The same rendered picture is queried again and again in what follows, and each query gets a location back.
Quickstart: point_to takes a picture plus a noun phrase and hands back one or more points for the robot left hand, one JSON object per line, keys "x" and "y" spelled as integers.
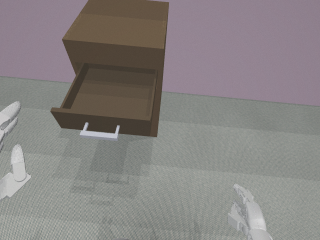
{"x": 12, "y": 182}

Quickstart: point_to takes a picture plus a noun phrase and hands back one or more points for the robot right hand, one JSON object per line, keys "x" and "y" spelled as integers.
{"x": 251, "y": 216}

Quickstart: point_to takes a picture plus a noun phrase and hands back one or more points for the robot right forearm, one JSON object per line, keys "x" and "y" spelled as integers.
{"x": 258, "y": 234}

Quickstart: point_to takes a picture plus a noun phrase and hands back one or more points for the drawer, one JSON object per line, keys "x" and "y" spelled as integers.
{"x": 107, "y": 96}

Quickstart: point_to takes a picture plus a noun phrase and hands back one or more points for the handle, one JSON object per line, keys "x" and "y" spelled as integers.
{"x": 99, "y": 135}

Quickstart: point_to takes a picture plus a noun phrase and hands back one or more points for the cabinet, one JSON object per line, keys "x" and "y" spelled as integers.
{"x": 126, "y": 33}

